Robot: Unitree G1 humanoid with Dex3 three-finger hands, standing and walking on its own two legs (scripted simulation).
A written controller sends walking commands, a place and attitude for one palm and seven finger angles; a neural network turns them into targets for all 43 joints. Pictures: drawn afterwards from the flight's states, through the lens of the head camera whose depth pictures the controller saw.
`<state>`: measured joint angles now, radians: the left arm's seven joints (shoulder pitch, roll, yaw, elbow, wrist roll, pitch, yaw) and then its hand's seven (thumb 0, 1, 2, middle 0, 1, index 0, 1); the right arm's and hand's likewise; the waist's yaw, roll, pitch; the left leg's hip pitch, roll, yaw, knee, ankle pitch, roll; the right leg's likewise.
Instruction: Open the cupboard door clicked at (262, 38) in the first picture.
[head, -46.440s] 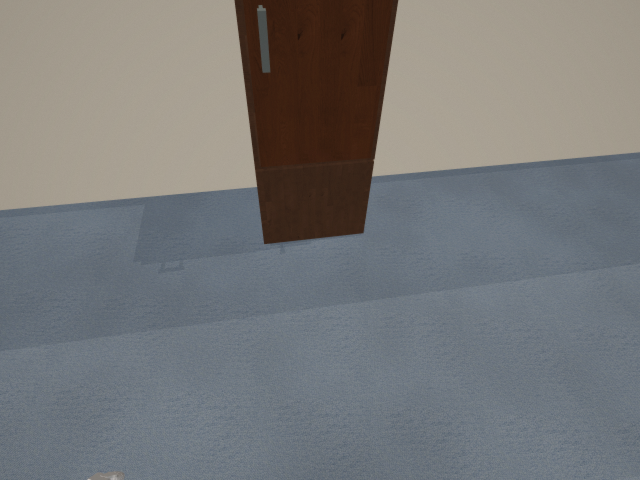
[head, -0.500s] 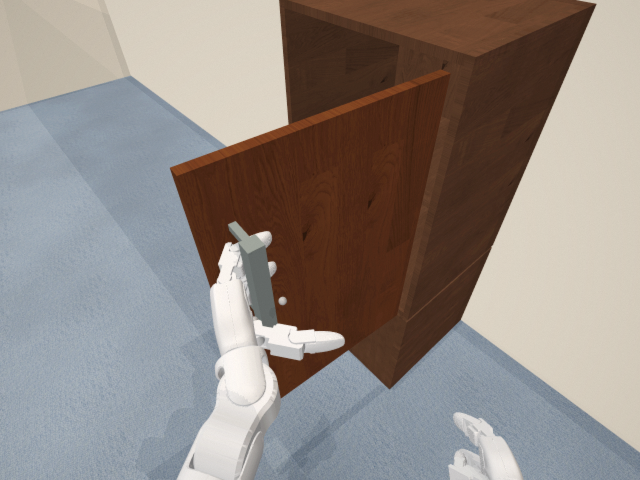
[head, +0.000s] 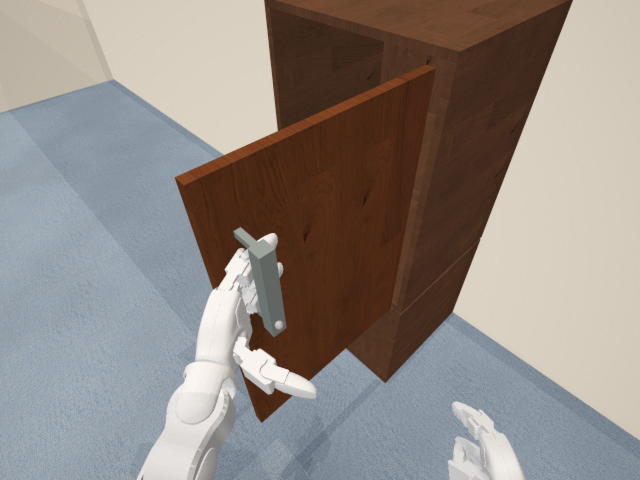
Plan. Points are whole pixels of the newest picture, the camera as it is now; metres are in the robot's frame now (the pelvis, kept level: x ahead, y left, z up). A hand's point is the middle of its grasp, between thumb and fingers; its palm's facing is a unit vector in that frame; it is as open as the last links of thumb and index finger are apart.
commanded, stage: slide the hand sideways off the handle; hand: left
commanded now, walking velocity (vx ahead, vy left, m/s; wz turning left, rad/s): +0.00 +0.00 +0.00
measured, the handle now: (259, 283) +0.33 +0.10 +0.10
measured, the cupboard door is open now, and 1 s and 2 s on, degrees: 89 88 88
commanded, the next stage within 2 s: draw the hand back to the body in 0.82 s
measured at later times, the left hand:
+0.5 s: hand (241, 356) +0.23 +0.10 +0.10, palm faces -0.03 -1.00 -0.03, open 16.0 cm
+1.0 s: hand (194, 382) +0.20 +0.15 +0.10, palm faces -0.01 -1.00 -0.03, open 16.3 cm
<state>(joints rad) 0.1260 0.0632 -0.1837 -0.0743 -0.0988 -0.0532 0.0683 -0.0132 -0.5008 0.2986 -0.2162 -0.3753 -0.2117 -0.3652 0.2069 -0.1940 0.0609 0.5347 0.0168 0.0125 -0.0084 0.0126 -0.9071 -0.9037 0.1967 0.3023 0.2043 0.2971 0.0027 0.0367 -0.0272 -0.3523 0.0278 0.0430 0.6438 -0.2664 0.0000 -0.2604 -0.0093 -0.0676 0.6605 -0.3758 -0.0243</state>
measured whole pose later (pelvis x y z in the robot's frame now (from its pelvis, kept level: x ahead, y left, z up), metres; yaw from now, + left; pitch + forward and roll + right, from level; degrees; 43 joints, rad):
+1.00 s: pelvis +0.02 -0.01 -0.01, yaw +2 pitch +3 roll +0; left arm 0.52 0.20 0.08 -0.30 -0.27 -0.20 -0.23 -0.01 -0.50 0.30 -0.16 -0.30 -0.16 -0.30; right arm 0.25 -0.24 0.02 0.52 0.04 -0.16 -0.06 0.01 -0.91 -0.90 0.20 0.30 0.20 0.30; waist 0.03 0.05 -0.06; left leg -0.47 0.04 0.00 0.77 -0.34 -0.02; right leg -0.35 0.00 -0.11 0.75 -0.45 -0.04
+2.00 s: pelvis +0.04 +0.01 +0.02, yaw -1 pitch -4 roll +0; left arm 0.49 0.33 0.27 -0.40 -0.06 -0.07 0.12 0.00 0.39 0.68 -0.19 -0.30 -0.19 -0.30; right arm 0.18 -0.21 0.04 0.62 0.00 -0.08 -0.07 0.01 -0.90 -0.90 0.20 0.30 0.21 0.30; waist 0.07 0.04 0.03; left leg -0.13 0.01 0.06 0.43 -0.23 0.02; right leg -0.01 -0.01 -0.05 0.37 -0.29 0.00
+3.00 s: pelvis +0.00 +0.02 +0.02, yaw -2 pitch +0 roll -1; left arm 0.56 0.43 0.38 -0.49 -0.06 -0.12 0.12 0.01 0.89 0.90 -0.22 -0.30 -0.21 -0.30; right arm 0.16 -0.23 -0.01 0.54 0.03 0.03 -0.09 0.01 -0.91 -0.90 0.20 0.30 0.20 0.30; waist 0.01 0.03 0.05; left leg -0.29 0.04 0.08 0.48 -0.18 0.02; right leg -0.20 0.01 -0.02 0.44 -0.24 0.00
